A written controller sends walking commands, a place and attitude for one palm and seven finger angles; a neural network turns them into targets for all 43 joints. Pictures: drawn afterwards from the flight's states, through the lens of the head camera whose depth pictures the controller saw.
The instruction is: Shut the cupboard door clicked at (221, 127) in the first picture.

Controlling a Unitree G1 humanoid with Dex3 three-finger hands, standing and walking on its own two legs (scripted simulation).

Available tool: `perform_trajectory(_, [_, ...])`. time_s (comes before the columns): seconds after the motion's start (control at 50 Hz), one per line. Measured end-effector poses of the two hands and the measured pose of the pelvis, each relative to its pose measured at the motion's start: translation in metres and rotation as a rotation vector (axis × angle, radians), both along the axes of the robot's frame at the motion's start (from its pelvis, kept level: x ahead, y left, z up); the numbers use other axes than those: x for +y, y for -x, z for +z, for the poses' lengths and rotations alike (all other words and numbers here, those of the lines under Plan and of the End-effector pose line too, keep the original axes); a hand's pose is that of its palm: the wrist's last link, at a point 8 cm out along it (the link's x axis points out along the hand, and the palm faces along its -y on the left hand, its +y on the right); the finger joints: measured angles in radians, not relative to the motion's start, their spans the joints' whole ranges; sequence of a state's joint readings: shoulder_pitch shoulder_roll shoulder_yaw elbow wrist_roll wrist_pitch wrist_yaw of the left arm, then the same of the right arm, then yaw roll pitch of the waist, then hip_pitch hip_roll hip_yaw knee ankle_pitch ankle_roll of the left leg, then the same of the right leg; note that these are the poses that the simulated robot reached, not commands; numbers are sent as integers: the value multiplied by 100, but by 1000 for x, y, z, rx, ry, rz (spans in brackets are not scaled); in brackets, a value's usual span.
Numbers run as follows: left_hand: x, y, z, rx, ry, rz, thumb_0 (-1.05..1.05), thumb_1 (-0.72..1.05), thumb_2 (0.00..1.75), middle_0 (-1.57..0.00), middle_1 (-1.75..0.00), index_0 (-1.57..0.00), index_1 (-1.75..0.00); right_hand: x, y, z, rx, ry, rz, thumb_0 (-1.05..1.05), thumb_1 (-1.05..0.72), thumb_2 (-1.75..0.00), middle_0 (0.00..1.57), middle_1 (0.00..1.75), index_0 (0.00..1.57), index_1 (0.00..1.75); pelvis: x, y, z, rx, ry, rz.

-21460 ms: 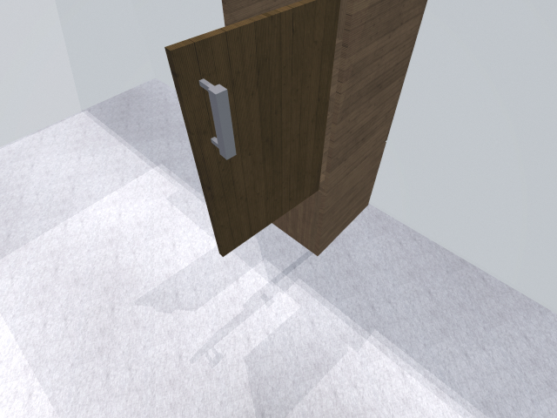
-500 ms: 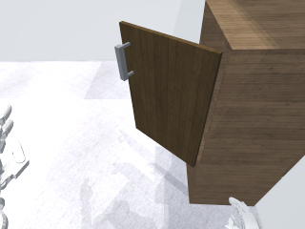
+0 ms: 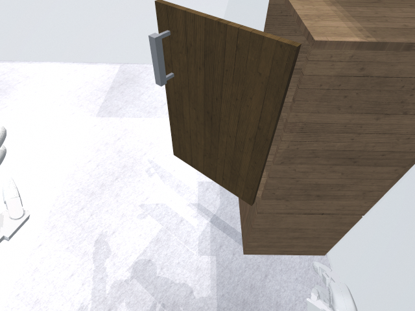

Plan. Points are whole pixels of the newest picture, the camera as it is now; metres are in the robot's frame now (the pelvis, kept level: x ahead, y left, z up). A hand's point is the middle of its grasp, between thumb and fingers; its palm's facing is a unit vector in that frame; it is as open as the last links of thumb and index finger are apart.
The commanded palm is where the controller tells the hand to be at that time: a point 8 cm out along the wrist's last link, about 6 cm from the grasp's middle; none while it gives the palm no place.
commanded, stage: step back with the hand held close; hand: left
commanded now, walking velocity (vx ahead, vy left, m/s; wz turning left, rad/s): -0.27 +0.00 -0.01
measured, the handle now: (163, 58) +0.73 +0.16 +0.13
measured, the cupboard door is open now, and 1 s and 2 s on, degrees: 52 52 52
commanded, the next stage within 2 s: stop stepping back and stand still in 0.64 s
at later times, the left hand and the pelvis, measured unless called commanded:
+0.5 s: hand (37, 276) +0.13 +0.20 +0.19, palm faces +0.24 -0.82 -0.52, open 7.4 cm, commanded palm +0.06 +0.26 +0.19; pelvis -0.10 -0.03 +0.01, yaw -3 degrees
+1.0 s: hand out of the picture -0.03 +0.26 +0.19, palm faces +0.49 -0.77 -0.41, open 7.4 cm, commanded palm -0.09 +0.29 +0.19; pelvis -0.22 -0.01 +0.01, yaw +1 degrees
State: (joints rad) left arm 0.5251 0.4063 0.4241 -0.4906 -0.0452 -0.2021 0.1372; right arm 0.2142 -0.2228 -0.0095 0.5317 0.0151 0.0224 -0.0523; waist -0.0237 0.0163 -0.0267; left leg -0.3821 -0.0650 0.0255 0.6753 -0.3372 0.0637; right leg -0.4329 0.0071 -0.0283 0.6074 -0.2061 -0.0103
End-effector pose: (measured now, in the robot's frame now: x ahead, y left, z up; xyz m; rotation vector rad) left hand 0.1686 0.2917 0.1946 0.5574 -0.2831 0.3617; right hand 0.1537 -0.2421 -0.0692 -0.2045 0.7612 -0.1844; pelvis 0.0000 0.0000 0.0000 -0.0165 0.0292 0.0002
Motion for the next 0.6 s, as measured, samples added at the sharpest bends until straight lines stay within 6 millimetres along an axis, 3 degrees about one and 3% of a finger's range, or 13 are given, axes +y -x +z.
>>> perform_trajectory(0.14, [15,32,2,-33,-28,28,1,89,90,-21,-30,-21,-31,-1,26,6,24,78,10,1,-90,-90,20,30,20,29,6,16,1,-4,14,18])
perform_trajectory(0.26, [24,44,15,-98,-16,82,1,89,90,-21,-30,-21,-30,9,33,9,15,60,48,1,-90,-90,20,30,20,29,3,23,9,28,28,12])
perform_trajectory(0.34, [8,39,6,-65,23,32,1,90,90,-20,-30,-20,-30,14,32,10,-9,24,82,1,-90,-90,21,30,20,29,-4,44,11,53,12,-31])
perform_trajectory(0.42, [-26,42,2,4,15,-87,1,90,90,-20,-30,-20,-30,8,41,12,-57,-22,78,1,-90,-90,21,30,21,30,-16,73,11,55,5,-57])
perform_trajectory(0.52, [-55,78,17,42,-80,-194,1,89,90,-21,-30,-21,-30,-13,73,19,-90,-34,18,1,-90,-90,21,30,21,30,-31,100,9,37,22,-53])
perform_trajectory(0.6, [-44,112,29,5,-125,-131,1,89,90,-22,-30,-22,-31,-35,108,20,-36,20,-27,1,-90,-90,21,30,20,30,-35,112,12,35,-6,-52])
